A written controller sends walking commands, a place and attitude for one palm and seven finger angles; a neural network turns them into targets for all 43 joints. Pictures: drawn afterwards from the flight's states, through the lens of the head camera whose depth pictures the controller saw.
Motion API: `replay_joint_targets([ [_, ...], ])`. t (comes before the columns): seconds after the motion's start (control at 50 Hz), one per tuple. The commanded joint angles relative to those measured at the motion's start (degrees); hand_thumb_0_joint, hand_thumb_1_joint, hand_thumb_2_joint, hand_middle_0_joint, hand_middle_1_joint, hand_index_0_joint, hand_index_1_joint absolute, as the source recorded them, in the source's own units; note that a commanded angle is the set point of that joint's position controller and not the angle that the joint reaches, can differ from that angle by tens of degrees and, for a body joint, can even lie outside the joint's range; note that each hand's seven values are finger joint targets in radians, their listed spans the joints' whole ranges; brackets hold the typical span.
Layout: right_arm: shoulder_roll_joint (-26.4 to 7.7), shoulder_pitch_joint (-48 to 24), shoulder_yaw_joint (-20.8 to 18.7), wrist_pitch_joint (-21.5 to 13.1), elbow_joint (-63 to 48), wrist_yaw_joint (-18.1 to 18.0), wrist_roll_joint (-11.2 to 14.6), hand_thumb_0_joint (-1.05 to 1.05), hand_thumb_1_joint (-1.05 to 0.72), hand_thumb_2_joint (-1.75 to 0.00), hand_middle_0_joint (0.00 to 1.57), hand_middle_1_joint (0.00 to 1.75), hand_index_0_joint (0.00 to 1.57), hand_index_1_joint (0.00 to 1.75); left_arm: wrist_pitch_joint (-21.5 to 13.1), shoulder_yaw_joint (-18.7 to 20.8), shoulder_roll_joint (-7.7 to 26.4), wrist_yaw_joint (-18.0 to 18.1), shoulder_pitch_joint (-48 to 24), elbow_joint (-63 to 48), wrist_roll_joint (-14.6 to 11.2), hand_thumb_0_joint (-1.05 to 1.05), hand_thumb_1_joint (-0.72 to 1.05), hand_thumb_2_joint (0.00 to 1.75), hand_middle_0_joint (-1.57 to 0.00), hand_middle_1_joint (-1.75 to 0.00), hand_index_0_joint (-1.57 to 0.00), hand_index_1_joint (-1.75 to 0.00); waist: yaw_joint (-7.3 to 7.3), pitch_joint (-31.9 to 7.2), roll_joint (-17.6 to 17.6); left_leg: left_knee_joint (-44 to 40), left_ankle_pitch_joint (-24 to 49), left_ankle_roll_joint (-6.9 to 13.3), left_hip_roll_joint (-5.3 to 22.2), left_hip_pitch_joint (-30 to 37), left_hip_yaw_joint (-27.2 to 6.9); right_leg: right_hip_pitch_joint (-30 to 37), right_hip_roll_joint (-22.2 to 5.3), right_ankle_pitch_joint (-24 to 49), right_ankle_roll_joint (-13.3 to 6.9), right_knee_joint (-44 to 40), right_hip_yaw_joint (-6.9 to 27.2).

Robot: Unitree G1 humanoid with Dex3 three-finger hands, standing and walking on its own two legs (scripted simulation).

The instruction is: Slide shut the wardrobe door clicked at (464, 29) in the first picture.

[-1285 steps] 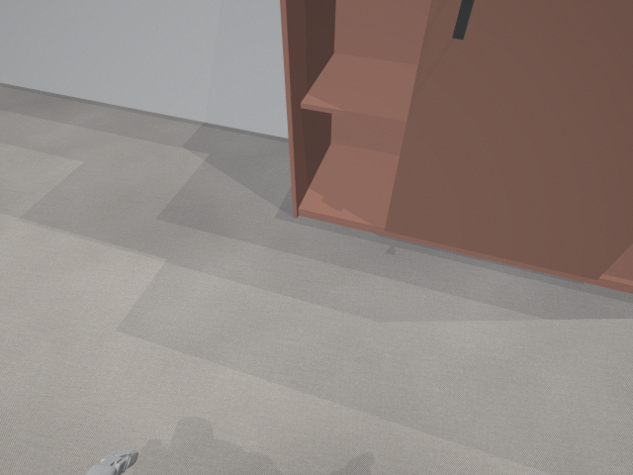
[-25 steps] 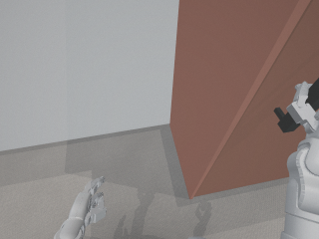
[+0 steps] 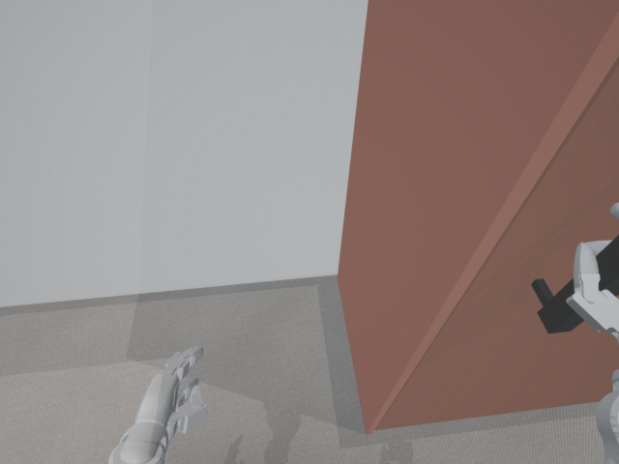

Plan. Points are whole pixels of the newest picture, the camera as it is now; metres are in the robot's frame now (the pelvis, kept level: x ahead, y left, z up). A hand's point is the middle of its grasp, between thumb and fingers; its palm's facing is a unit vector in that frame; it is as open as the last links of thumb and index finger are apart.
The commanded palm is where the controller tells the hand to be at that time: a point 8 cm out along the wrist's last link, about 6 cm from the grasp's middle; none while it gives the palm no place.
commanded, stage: stop walking and hold the door there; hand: right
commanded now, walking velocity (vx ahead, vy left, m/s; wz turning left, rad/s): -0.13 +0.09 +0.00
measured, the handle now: (597, 255) +0.28 -0.28 +0.18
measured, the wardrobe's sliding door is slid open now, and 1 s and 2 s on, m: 0.00 0.00 0.00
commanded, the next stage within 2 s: loosen the grip on the handle in 1.12 s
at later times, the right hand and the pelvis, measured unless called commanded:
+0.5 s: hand (583, 286) +0.25 -0.25 +0.17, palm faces +0.48 +0.87 -0.12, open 7.4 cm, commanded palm +0.20 -0.25 +0.17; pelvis +0.00 -0.02 -0.02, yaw +4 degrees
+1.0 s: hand (584, 290) +0.25 -0.25 +0.17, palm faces +0.40 +0.91 -0.10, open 7.5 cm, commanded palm +0.20 -0.25 +0.17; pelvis -0.02 -0.05 -0.01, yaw +5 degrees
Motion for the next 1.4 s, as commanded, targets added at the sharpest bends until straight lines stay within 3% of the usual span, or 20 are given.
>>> replay_joint_targets([
  [0.0, -3.43, -8.73, 8.91, -5.76, -19.14, 3.06, -2.20, 0.00, -0.90, -0.90, 0.45, 1.40, 0.45, 1.40, -3.77, 3.25, 6.34, 0.53, -3.01, -8.87, 0.09, 0.00, 0.90, 0.90, -0.20, -0.30, -0.20, -0.30, 4.31, -11.48, -11.61, 2.52, -8.75, 0.69, -1.79, -9.90, 2.02, 16.07, -10.89, 58.40, -2.97, -7.86, 3.64],
  [0.12, -7.09, -9.07, 6.12, -4.87, -18.30, 2.76, -2.77, 0.00, -0.90, -0.90, 0.45, 1.40, 0.45, 1.40, -3.51, 2.60, 7.28, 0.43, -3.98, -9.41, -0.12, 0.00, 0.90, 0.90, -0.20, -0.30, -0.20, -0.30, 4.09, -11.55, -12.03, -13.40, 11.20, 1.44, -3.45, 2.40, 5.68, 10.00, -7.72, 54.73, -1.19, 2.18, 0.12],
  [0.16, -9.30, -7.48, 3.52, -5.15, -16.26, 2.28, -3.16, 0.00, -0.90, -0.90, 0.45, 1.40, 0.45, 1.40, -2.89, 2.48, 6.98, 0.74, -4.07, -9.49, -0.47, 0.00, 0.90, 0.90, -0.20, -0.30, -0.20, -0.30, 3.85, -15.18, -2.26, -9.69, 45.28, 4.89, 4.04, 15.83, -3.90, -4.26, -2.78, 32.67, -0.52, 12.49, -0.96],
  [0.18, -9.82, -5.33, 2.19, -4.85, -14.02, 1.83, -2.84, 0.00, -0.90, -0.90, 0.45, 1.40, 0.45, 1.40, -2.53, 2.45, 6.60, 1.18, -3.89, -8.89, -0.40, 0.00, 0.90, 0.90, -0.20, -0.30, -0.20, -0.30, 3.98, -16.22, 2.24, -9.79, 56.92, 8.42, 9.87, 17.11, -12.68, -9.65, 2.41, 8.05, 0.22, 17.89, 1.21],
  [0.22, -6.46, -6.17, 5.19, -4.93, -14.14, 1.66, -1.89, 0.00, -0.90, -0.90, 0.45, 1.40, 0.45, 1.40, -1.97, 2.45, 6.42, 1.20, -2.96, -7.84, -0.69, 0.00, 0.90, 0.90, -0.20, -0.30, -0.20, -0.30, 3.84, -16.00, 12.81, -13.45, 48.95, 10.49, 16.29, 12.92, -17.68, -12.48, 3.49, -16.15, -0.67, 19.71, 10.11],
  [0.3, -7.22, -7.76, 4.28, -5.14, -15.17, 0.53, -1.98, 0.00, -0.90, -0.90, 0.45, 1.40, 0.45, 1.40, -0.21, 1.08, 6.84, 2.47, -3.87, -5.92, -0.09, 0.00, 0.90, 0.90, -0.20, -0.30, -0.20, -0.30, 5.74, -13.17, 2.57, -9.94, 5.76, 4.32, 6.14, 1.42, -6.47, -3.01, 3.34, 2.63, -1.79, -7.65, 8.85],
  [0.34, -6.20, -8.13, 6.00, -6.08, -17.64, 0.30, -2.41, 0.00, -0.90, -0.90, 0.45, 1.40, 0.45, 1.40, -0.81, 1.68, 8.47, 2.61, -5.97, -8.13, 0.07, 0.00, 0.90, 0.90, -0.20, -0.30, -0.20, -0.30, 3.77, -11.83, -13.25, 1.53, -5.23, 0.62, -1.02, -1.82, -1.22, -7.20, -8.81, 4.60, -6.37, -15.93, 21.62],
  [0.36, -4.38, -7.24, 7.81, -5.74, -14.87, 0.54, -2.77, 0.00, -0.90, -0.90, 0.45, 1.40, 0.45, 1.40, -1.20, 1.49, 7.02, 2.35, -5.97, -7.36, -0.16, 0.00, 0.90, 0.90, -0.20, -0.30, -0.20, -0.30, 3.27, -11.05, -11.09, 4.72, -9.81, 0.76, -1.40, 1.30, -2.60, -12.27, -9.89, -2.94, -7.30, -19.32, 20.53],
  [0.42, -4.57, -7.83, 8.29, -5.16, -14.76, 0.52, -4.37, 0.00, -0.90, -0.90, 0.45, 1.40, 0.45, 1.40, -1.96, 1.24, 6.58, 2.40, -5.70, -7.27, 0.49, 0.00, 0.90, 0.90, -0.20, -0.30, -0.20, -0.30, 3.51, -3.66, -7.38, -0.35, -4.49, 0.77, 0.27, 0.90, -2.73, -14.19, -7.44, 6.63, -6.30, -15.98, 15.52],
  [0.46, -3.51, -5.45, 10.12, -5.28, -14.70, 0.62, -4.91, 0.00, -0.90, -0.90, 0.45, 1.40, 0.45, 1.40, -2.81, 1.33, 7.19, 1.93, -4.75, -6.99, 0.59, 0.00, 0.90, 0.90, -0.20, -0.30, -0.20, -0.30, 3.58, -6.80, -3.13, -9.18, 6.01, 1.07, 0.26, 2.63, -2.25, -6.55, -4.15, 23.40, -3.69, -8.94, 11.40],
  [0.54, -3.41, -5.68, 10.31, -6.05, -16.19, 0.84, -4.71, 0.00, -0.90, -0.90, 0.45, 1.40, 0.45, 1.40, -2.70, 1.94, 7.23, 1.82, -3.02, -6.69, 0.56, 0.00, 0.90, 0.90, -0.20, -0.30, -0.20, -0.30, 4.60, -13.94, -2.37, -8.41, 25.82, 2.72, 2.76, 8.02, -5.70, -3.61, -0.50, 26.82, -0.80, -4.88, 8.69],
  [0.6, -2.30, -5.53, 11.71, -5.81, -16.13, 0.86, -4.40, 0.00, -0.90, -0.90, 0.45, 1.40, 0.45, 1.40, -2.68, 1.98, 6.69, 1.97, -3.12, -6.57, 0.40, 0.00, 0.90, 0.90, -0.20, -0.30, -0.20, -0.30, 4.39, -17.39, -1.21, -8.87, 22.96, 2.24, 2.45, 8.08, -5.56, -0.58, -0.54, 25.17, -1.04, -5.27, 8.26],
  [0.84, -2.22, -10.24, 11.30, -6.34, -9.41, 0.70, -4.60, 0.00, -0.90, -0.90, 0.45, 1.40, 0.45, 1.40, -0.86, 1.50, 6.98, 3.09, -5.22, -6.53, 0.37, 0.00, 0.90, 0.90, -0.20, -0.30, -0.20, -0.30, 3.88, -8.70, -3.03, -11.13, 3.47, 1.42, 0.14, 4.62, -4.68, -10.33, -1.48, -1.56, -2.20, -15.41, 11.90],
  [1.18, 0.81, -9.90, 16.27, -6.80, -12.93, 1.24, -4.64, 0.00, -0.90, -0.90, 0.45, 1.40, 0.45, 1.40, -0.93, 2.02, 6.66, 3.04, -5.09, -6.25, 0.15, 0.00, 0.90, 0.90, -0.20, -0.30, -0.20, -0.30, 4.05, -12.84, -1.37, -10.48, 10.83, 1.59, 1.11, 4.13, -4.35, -2.72, -0.85, 16.13, -0.06, -10.11, 9.89],
  [1.2, -63.65, -65.25, -41.12, -10.17, -14.27, -1.67, -13.76, 0.00, -0.90, -0.90, 0.45, 1.40, 0.45, 1.40, -3.96, 4.70, 10.46, 2.96, 4.31, -5.58, 2.49, 0.00, 0.90, 0.90, -0.20, -0.30, -0.20, -0.30, 1.54, 2.55, 16.98, -13.33, 7.29, 2.21, 0.62, 0.77, -6.47, -21.04, -4.85, 17.67, -5.99, -4.21, 10.67],
  [1.22, -6.51, -39.98, -1.90, -1.12, 23.01, 2.87, -9.64, 0.00, -0.78, -0.84, 0.45, 1.40, 0.45, 1.40, -6.86, 3.31, 2.35, 1.93, -5.06, -4.94, 4.67, 0.00, 0.90, 0.90, -0.20, -0.30, -0.20, -0.30, 0.19, -19.29, 7.22, -6.98, 23.83, 5.92, -1.53, 6.71, 0.87, -4.88, 4.24, 38.19, 2.02, -7.93, 8.18],
  [1.24, -6.00, -27.03, -3.96, -3.43, 5.84, 1.54, -0.69, 0.00, -0.66, -0.78, 0.45, 1.40, 0.45, 1.40, -8.07, 5.34, 6.64, 2.53, 0.10, -2.87, 0.33, 0.00, 0.90, 0.90, -0.20, -0.30, -0.20, -0.30, 1.34, -17.41, 8.77, -6.71, 17.67, 3.64, -1.92, 4.18, 3.09, 1.45, 0.95, 47.96, 5.92, -4.79, 10.74],
  [1.28, 3.62, -22.72, 0.92, -4.24, -1.02, 4.61, 7.15, 0.00, -0.42, -0.67, 0.45, 1.40, 0.45, 1.40, -8.32, 4.51, 6.53, 1.81, -0.72, -2.96, 0.51, 0.00, 0.90, 0.90, -0.20, -0.30, -0.20, -0.30, 0.13, -27.42, -12.02, -4.92, 5.26, 1.94, -1.55, -2.01, 0.01, 15.72, 0.40, 50.09, 6.94, -2.93, 11.51],
  [1.3, -4.11, -22.99, -5.53, -4.46, -5.95, 3.96, 9.31, 0.00, -0.30, -0.61, 0.45, 1.40, 0.45, 1.40, -9.01, 4.44, 7.57, 2.13, -1.90, -1.97, 1.16, 0.00, 0.90, 0.90, -0.20, -0.30, -0.20, -0.30, -1.83, -27.88, -15.27, -5.64, 3.47, 2.35, -1.40, -0.59, -0.22, 13.54, 1.76, 40.89, 6.35, -3.19, 10.35],
  [1.38, -8.54, -26.39, -2.96, -3.20, 3.41, -0.87, 0.67, 0.00, 0.19, -0.37, 0.45, 1.40, 0.45, 1.40, -9.45, 2.36, 7.48, 1.48, -3.69, -2.36, 1.14, 0.00, 0.90, 0.90, -0.20, -0.30, -0.20, -0.30, -0.32, -13.75, -5.33, -9.85, 0.20, 3.25, -0.76, 1.54, 0.43, -7.49, 4.90, 5.90, 1.03, -5.31, 7.61],
])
